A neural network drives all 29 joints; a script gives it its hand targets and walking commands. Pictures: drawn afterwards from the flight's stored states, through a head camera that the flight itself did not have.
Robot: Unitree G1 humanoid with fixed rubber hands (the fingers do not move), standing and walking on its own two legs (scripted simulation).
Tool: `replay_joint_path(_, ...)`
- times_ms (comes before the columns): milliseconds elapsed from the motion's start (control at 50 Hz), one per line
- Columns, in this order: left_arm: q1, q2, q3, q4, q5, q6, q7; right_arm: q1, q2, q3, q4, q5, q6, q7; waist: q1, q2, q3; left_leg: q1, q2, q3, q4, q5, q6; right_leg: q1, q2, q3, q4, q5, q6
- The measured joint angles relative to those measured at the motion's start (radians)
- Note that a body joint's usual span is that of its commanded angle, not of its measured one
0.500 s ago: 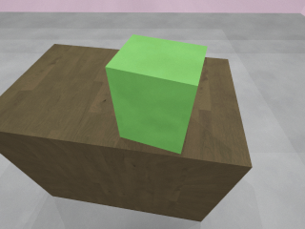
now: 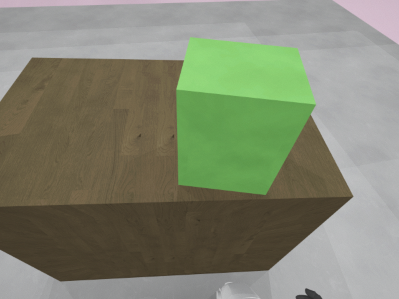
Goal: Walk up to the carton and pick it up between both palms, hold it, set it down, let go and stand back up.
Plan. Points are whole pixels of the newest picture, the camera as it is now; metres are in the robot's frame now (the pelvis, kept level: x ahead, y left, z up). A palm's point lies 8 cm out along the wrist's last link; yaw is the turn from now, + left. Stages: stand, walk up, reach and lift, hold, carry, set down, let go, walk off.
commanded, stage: walk up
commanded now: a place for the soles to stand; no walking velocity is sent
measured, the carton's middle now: (231, 123) +0.44 -0.06 +0.11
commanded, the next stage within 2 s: none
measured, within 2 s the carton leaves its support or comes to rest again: neither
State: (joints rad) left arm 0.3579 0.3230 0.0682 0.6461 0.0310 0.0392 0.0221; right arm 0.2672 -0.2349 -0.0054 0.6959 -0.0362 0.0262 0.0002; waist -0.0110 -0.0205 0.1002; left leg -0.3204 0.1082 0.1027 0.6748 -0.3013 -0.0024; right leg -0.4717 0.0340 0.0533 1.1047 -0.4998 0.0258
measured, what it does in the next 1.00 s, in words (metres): steps on the spot: right foot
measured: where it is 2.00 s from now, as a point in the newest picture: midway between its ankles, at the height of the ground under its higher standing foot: outside the picture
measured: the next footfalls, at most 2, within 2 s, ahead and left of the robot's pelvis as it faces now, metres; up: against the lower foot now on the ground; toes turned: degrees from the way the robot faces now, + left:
right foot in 0.20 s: +0.07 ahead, -0.12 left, +0.00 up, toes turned -2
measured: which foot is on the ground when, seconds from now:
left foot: down 0.00-1.00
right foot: up 0.00-0.18, down 0.20-1.00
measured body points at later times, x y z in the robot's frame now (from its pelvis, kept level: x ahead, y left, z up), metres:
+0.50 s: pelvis +0.00 -0.01 +0.00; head +0.01 -0.01 +0.45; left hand +0.16 +0.23 -0.11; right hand +0.02 -0.28 -0.11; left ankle +0.04 +0.11 -0.72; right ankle +0.01 -0.14 -0.72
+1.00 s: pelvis +0.02 -0.02 +0.01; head +0.03 -0.03 +0.46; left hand +0.16 +0.22 -0.11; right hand +0.06 -0.29 -0.10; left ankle +0.04 +0.11 -0.72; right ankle +0.01 -0.14 -0.72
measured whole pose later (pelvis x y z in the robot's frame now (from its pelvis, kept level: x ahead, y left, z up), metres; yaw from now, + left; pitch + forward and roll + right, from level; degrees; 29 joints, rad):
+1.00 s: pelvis +0.02 -0.02 +0.01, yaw -10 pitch -1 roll +1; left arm 0.27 0.27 0.00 0.77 0.00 0.02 -0.02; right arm 0.36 -0.28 0.00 0.66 -0.01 0.01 0.00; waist 0.00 0.00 0.02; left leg -0.22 0.06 0.09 0.53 -0.29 -0.02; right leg -0.25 0.02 0.07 0.55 -0.28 0.00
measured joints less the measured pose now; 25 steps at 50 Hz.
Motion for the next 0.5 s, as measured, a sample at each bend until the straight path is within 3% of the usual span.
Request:
replay_joint_path(140, -0.076, -0.026, -0.004, -0.013, 0.005, 0.009, -0.032, 0.043, -0.039, -0.015, -0.015, -0.004, -0.018, -0.019, -0.034, 0.015, 0.01, 0.021, 0.041, 0.06, -0.022, 0.003, -0.006, 0.076, -0.017, -0.035, -0.236, 0.028, 0.0)
replay_joint_path(200, -0.099, -0.036, -0.006, -0.018, 0.0, -0.008, -0.044, 0.065, -0.066, -0.02, -0.016, 0.005, -0.007, -0.015, -0.035, 0.03, 0.009, 0.004, 0.065, 0.074, 0.017, -0.015, -0.023, 0.16, -0.022, -0.047, -0.428, 0.146, -0.023)
replay_joint_path(240, -0.116, -0.049, -0.011, -0.008, 0.002, -0.021, -0.047, 0.072, -0.084, -0.023, -0.01, 0.015, 0.002, -0.008, -0.03, 0.063, 0.018, -0.01, 0.093, 0.061, 0.063, -0.041, -0.022, 0.176, 0.005, -0.051, -0.465, 0.224, -0.031)
replay_joint_path(280, -0.115, -0.057, -0.022, 0.002, -0.009, -0.024, -0.044, 0.086, -0.085, -0.023, -0.008, 0.028, 0.021, -0.008, -0.018, 0.061, -0.002, -0.028, 0.055, 0.016, 0.124, -0.198, -0.015, 0.164, 0.006, -0.036, -0.447, 0.203, -0.041)
replay_joint_path(340, -0.109, -0.077, -0.035, 0.023, -0.011, -0.019, -0.029, 0.103, -0.082, -0.022, -0.01, 0.039, 0.029, -0.008, 0.0, 0.062, -0.03, -0.04, 0.0, -0.029, 0.166, -0.253, -0.015, 0.173, 0.001, -0.015, -0.479, 0.206, -0.045)
replay_joint_path(400, -0.109, -0.079, -0.048, 0.034, -0.008, -0.01, -0.025, 0.117, -0.069, -0.017, -0.021, 0.032, 0.004, -0.008, 0.008, 0.055, -0.041, -0.005, -0.03, -0.029, 0.054, -0.161, -0.016, 0.173, -0.005, -0.004, -0.495, 0.22, -0.035)
replay_joint_path(460, -0.119, -0.065, -0.054, 0.058, -0.022, 0.0, -0.031, 0.124, -0.044, -0.011, -0.025, 0.018, -0.017, -0.006, 0.005, 0.023, -0.045, 0.046, -0.062, -0.017, -0.069, 0.035, -0.007, 0.164, -0.021, 0.009, -0.457, 0.2, -0.022)
replay_joint_path(500, -0.112, -0.063, -0.051, 0.071, -0.028, 0.005, -0.036, 0.131, -0.032, -0.003, -0.025, 0.018, -0.019, -0.005, 0.003, 0.009, -0.062, 0.051, -0.064, -0.013, -0.068, 0.023, -0.002, 0.168, -0.024, 0.013, -0.458, 0.189, -0.023)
